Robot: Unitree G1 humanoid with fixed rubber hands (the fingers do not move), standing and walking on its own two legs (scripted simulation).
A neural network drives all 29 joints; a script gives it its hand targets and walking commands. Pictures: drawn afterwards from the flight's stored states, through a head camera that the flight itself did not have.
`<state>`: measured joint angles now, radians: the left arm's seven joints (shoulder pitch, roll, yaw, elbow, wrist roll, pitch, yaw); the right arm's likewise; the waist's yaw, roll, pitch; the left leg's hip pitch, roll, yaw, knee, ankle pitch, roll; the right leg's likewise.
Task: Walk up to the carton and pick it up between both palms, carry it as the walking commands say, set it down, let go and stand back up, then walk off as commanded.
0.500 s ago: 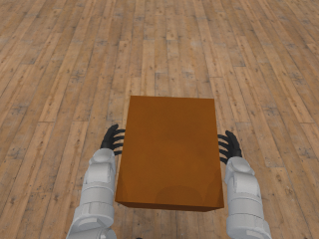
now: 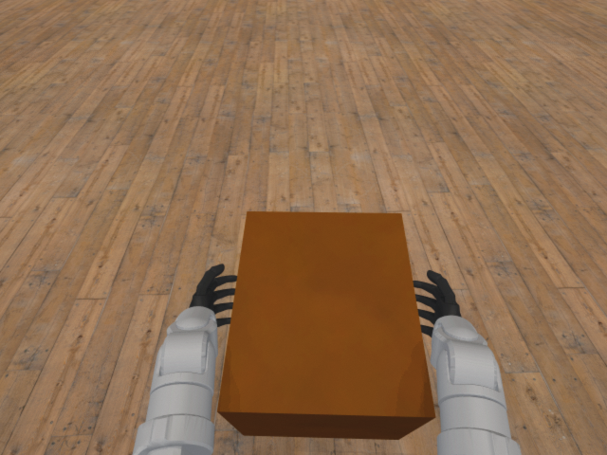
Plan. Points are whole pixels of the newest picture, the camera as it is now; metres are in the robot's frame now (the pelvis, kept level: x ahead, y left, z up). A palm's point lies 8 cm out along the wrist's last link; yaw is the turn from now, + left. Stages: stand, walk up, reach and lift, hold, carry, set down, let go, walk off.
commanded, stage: reach and lift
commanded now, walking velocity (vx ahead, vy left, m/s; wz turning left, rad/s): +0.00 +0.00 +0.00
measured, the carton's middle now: (322, 324) +0.33 -0.02 -0.05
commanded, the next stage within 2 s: hold in 1.14 s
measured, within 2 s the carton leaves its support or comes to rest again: neither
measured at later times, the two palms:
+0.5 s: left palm (192, 321) +0.28 +0.16 +0.05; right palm (442, 320) +0.28 -0.17 +0.05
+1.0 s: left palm (193, 321) +0.28 +0.16 +0.05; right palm (443, 319) +0.28 -0.17 +0.05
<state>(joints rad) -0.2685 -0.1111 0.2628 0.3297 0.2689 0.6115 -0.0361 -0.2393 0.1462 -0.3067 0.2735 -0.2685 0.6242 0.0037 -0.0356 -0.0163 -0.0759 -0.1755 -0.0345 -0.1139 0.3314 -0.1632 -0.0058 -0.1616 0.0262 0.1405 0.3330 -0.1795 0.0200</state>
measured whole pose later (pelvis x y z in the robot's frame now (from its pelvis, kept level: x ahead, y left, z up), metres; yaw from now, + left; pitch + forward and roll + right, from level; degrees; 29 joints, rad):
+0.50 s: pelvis +0.00 +0.00 +0.00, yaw +0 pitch -5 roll +0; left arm -0.25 -0.14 0.26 0.23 0.31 0.73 -0.02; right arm -0.25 0.15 -0.27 0.22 -0.31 0.73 0.02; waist 0.00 -0.01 -0.01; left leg -0.04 -0.03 -0.11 0.27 -0.14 -0.01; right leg -0.04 0.02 0.14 0.29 -0.17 0.02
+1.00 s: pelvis +0.00 -0.01 +0.00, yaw +0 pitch -5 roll +0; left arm -0.24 -0.15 0.26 0.20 0.31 0.74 -0.03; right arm -0.24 0.15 -0.27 0.21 -0.31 0.73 0.02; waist 0.00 -0.01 -0.02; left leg -0.03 -0.02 -0.11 0.26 -0.14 -0.01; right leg -0.03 0.03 0.13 0.28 -0.17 0.01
